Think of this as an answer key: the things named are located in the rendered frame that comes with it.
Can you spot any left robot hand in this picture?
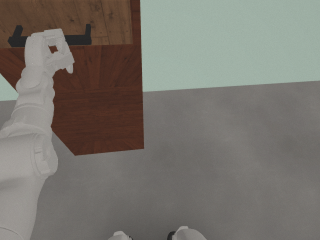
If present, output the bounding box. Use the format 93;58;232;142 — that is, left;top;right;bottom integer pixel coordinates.
24;28;75;77

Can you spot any handle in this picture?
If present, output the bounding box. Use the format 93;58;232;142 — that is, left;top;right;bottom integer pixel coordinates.
8;24;92;48

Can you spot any drawer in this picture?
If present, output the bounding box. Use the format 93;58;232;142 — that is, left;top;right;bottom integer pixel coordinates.
0;0;133;49

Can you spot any robot right thigh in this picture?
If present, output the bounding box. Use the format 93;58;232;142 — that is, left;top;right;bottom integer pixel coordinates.
172;228;207;240

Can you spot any left robot upper arm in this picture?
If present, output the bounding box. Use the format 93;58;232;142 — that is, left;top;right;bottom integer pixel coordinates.
0;132;58;240

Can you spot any robot left shin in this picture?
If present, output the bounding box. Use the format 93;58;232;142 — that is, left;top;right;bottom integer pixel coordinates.
113;231;127;236

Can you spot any left robot forearm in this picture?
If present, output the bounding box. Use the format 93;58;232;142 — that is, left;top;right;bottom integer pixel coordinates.
0;65;55;141

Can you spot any cabinet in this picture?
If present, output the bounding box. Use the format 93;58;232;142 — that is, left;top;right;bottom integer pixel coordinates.
0;0;144;156

